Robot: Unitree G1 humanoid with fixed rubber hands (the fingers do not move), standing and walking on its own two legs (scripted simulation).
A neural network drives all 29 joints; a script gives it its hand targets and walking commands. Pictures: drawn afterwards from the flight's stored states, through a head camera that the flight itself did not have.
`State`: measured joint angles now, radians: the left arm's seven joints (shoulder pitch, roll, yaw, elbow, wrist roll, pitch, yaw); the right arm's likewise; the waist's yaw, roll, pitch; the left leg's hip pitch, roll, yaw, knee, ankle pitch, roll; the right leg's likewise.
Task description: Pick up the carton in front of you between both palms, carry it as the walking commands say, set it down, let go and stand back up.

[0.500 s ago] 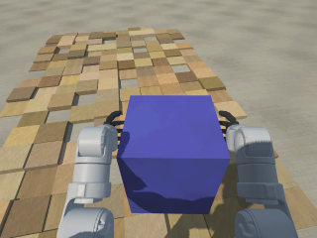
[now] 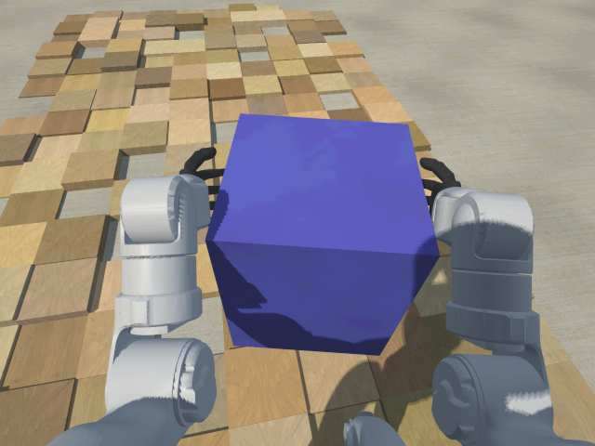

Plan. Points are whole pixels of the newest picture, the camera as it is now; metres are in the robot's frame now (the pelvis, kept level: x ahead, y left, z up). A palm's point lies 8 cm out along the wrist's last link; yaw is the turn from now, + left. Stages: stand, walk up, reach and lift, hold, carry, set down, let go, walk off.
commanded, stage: carry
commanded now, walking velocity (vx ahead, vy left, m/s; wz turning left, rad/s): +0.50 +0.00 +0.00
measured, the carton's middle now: (314, 242) +0.37 -0.01 +0.10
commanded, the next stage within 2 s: none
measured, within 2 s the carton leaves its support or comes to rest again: neither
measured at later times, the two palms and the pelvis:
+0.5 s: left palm (231, 84) +0.65 +0.12 +0.18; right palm (406, 86) +0.66 -0.18 +0.17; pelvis +0.27 -0.04 +0.02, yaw -1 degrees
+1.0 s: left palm (255, 16) +0.94 +0.10 +0.18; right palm (392, 24) +0.92 -0.20 +0.18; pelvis +0.57 -0.03 +0.04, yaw -2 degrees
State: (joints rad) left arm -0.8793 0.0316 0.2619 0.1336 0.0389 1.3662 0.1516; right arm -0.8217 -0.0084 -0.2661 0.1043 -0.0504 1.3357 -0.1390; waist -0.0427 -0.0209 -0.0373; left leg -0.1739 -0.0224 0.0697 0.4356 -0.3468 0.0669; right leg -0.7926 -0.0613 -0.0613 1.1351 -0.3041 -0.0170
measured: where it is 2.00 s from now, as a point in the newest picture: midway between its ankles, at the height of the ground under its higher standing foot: (307, 219)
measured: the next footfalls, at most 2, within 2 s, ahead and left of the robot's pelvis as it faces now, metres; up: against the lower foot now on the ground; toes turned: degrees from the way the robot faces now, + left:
right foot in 0.14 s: +0.29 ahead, -0.10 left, +0.02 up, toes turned -7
left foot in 0.62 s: +0.53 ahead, +0.07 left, +0.05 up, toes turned +5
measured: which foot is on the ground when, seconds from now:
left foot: down 0.00-0.16, up 0.18-0.60, down 0.62-1.00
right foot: up 0.00-0.12, down 0.14-0.64, up 0.66-1.00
